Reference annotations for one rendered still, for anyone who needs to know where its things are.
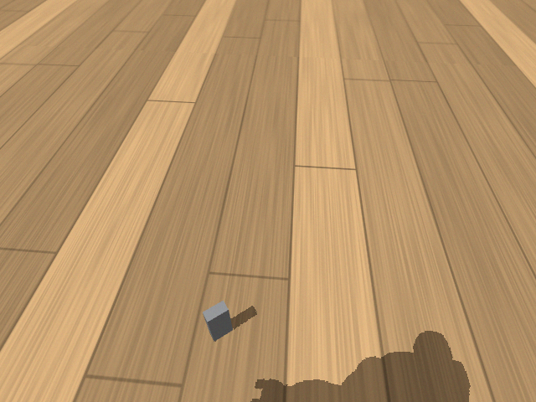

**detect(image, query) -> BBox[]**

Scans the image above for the carton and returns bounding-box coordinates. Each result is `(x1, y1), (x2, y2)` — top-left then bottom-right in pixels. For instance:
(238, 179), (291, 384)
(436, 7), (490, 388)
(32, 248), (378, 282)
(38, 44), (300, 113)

(203, 301), (233, 341)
